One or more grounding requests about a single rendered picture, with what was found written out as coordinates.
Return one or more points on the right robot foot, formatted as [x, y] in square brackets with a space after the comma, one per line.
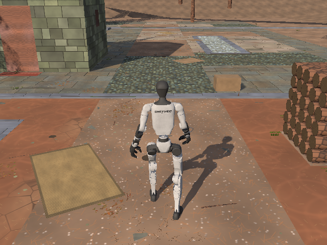
[177, 215]

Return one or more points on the robot left upper arm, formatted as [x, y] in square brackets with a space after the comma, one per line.
[144, 116]

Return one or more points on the left robot thigh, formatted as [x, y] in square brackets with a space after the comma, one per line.
[151, 152]

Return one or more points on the robot left forearm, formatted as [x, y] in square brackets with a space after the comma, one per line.
[137, 137]

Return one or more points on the robot right forearm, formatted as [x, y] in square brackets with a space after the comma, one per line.
[186, 131]

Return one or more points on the left robot hand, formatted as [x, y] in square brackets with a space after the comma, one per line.
[132, 150]

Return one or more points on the robot right upper arm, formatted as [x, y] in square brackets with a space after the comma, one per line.
[181, 115]

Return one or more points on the right robot hand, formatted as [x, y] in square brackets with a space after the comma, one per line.
[187, 139]

